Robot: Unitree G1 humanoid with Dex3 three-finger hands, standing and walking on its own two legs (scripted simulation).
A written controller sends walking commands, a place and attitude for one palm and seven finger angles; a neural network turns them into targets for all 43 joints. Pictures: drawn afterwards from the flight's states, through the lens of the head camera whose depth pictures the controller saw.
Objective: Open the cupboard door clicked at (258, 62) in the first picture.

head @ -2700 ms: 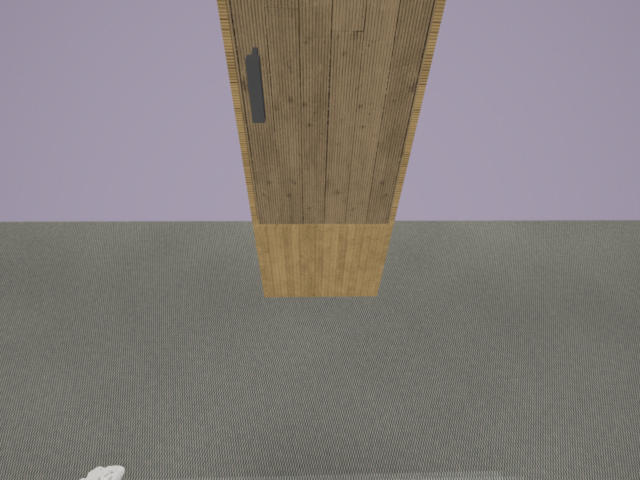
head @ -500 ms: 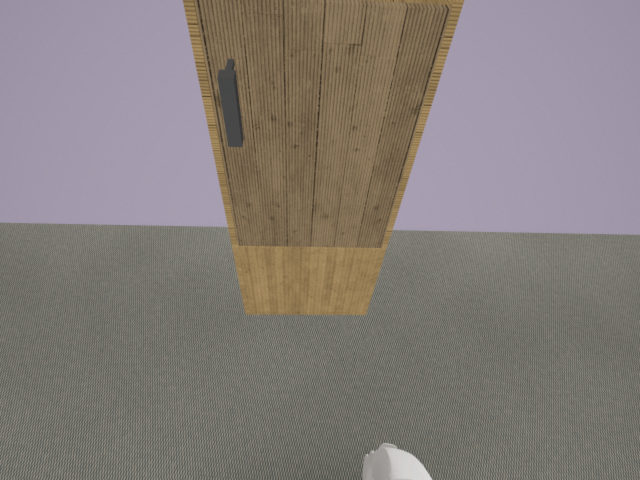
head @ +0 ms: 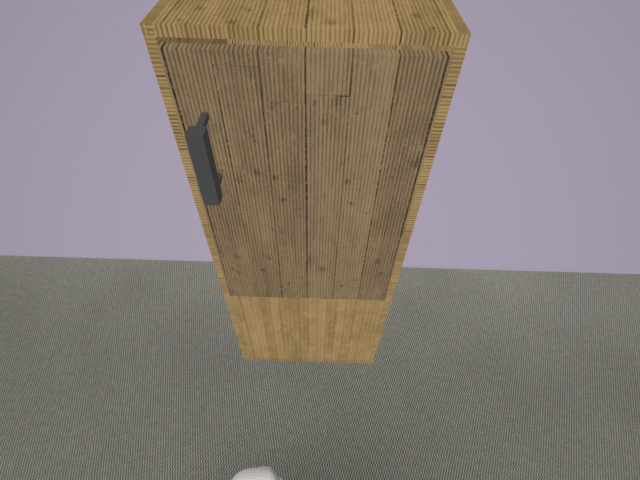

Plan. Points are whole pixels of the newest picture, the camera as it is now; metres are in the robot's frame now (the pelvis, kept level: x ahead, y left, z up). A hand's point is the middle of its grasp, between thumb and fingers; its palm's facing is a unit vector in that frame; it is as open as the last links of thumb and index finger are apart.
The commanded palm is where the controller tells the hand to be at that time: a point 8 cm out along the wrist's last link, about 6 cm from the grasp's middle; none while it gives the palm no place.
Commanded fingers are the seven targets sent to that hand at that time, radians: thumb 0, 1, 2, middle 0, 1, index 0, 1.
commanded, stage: come to a stop and stand still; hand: left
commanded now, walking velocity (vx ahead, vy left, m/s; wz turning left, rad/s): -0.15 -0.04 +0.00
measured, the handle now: (208, 159) +0.53 +0.22 +0.10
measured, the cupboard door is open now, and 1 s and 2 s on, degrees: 0 0 0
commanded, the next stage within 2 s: look again from close up in 1.42 s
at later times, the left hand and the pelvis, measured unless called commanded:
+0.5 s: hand out of the picture -0.03 +0.19 -0.17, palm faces +0.00 -0.97 -0.22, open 7.4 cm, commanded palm none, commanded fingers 0.00 0.90 0.90 -0.20 -0.30 -0.20 -0.30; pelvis -0.04 +0.00 +0.01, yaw -2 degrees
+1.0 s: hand out of the picture -0.06 +0.11 -0.17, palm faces +0.03 -0.99 -0.11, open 7.4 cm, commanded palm none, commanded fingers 0.00 0.90 0.90 -0.20 -0.30 -0.20 -0.30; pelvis -0.02 -0.03 +0.01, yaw -1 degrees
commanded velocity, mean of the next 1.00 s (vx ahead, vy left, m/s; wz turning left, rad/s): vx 0.00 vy -0.03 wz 0.00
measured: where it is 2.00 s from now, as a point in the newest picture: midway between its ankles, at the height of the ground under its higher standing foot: outside the picture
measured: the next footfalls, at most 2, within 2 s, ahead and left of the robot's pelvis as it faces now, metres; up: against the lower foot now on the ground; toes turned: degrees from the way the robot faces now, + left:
left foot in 0.10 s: +0.07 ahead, +0.12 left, +0.00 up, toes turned +3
right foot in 0.48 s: -0.05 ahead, -0.13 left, +0.00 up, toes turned -3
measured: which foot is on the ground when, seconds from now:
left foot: up 0.00-0.08, down 0.10-1.00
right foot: down 0.00-0.10, up 0.12-0.46, down 0.48-1.00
